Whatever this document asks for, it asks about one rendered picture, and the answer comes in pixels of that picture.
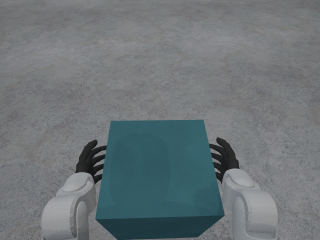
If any robot right forearm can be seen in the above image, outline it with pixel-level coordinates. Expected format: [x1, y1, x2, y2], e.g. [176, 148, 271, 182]
[221, 168, 279, 240]

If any left robot hand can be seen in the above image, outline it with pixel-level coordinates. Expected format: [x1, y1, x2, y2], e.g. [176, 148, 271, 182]
[75, 139, 107, 184]

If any carton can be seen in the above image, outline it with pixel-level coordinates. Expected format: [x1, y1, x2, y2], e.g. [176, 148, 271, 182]
[95, 120, 225, 240]

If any right robot hand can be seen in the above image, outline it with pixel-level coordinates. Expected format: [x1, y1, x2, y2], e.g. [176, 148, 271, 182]
[209, 137, 240, 184]

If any robot left forearm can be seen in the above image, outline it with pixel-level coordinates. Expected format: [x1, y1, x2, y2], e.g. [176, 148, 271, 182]
[40, 172, 97, 240]

